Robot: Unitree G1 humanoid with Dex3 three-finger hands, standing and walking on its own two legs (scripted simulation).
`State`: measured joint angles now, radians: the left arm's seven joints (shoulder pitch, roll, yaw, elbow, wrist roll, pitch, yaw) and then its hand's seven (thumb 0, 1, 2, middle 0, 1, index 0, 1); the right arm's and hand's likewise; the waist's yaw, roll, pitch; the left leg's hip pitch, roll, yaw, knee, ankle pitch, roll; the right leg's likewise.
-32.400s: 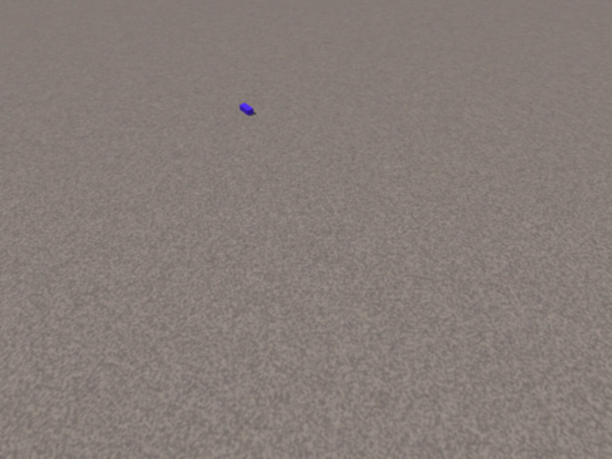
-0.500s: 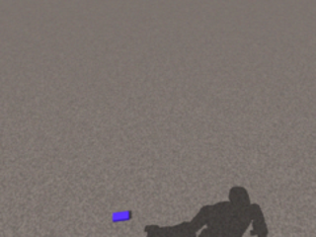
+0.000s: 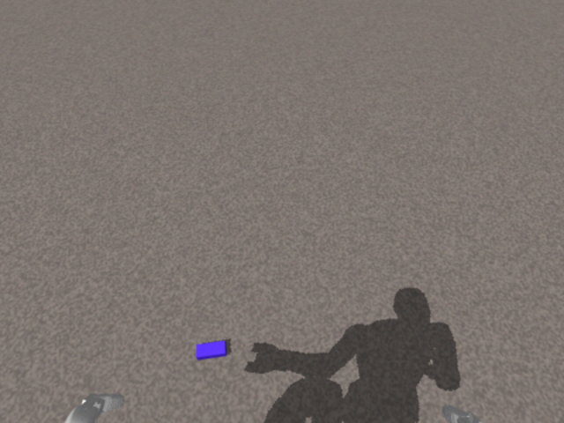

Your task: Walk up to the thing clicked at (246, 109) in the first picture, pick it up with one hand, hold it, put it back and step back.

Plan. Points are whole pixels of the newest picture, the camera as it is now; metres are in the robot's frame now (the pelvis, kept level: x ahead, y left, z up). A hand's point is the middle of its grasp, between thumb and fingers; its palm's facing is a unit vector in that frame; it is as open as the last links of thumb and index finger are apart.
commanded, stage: rise first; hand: left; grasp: from above
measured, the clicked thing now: (211, 350) +0.44 +0.23 -0.74
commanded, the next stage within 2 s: none
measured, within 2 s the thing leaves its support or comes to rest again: neither
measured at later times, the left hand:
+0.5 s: hand out of the picture +0.13 +0.26 -0.24, palm faces -0.27 -0.80 -0.54, open 13.3 cm
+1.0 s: hand (164, 395) +0.26 +0.28 -0.45, palm faces -0.48 -0.29 -0.83, open 12.7 cm
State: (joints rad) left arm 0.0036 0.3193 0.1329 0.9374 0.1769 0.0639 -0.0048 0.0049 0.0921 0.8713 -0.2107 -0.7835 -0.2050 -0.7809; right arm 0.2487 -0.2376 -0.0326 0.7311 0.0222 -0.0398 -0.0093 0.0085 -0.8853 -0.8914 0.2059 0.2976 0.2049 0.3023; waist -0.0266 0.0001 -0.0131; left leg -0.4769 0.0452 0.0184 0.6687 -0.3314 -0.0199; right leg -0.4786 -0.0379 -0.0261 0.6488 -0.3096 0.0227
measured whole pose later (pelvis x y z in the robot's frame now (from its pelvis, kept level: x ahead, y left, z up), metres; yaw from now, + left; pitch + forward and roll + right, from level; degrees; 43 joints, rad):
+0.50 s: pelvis -0.01 +0.01 -0.09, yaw +0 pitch +21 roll -2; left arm 0.20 0.31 0.09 0.51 0.38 0.16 0.05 0.00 -0.39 0.83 -0.27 -0.87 -0.25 -0.88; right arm 0.16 -0.23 -0.03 0.55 0.00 -0.15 0.00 0.01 -0.92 -0.90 0.21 0.30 0.20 0.30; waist -0.02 0.01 -0.14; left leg -1.06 0.04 -0.02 1.27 -0.58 -0.01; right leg -1.04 -0.05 -0.03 1.22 -0.55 0.04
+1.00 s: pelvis -0.08 +0.00 -0.30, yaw -1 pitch +34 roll -3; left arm -0.47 0.49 0.06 0.93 0.89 -0.10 0.20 0.00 -0.29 0.81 -0.31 -0.84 -0.30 -0.84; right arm 0.09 -0.28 -0.07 0.71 -0.03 -0.12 0.05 0.01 -0.90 -0.90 0.20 0.30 0.20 0.30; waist -0.04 0.02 -0.15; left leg -1.92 0.04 -0.07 2.01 -0.68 -0.03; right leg -1.90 -0.04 -0.02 1.97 -0.66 0.02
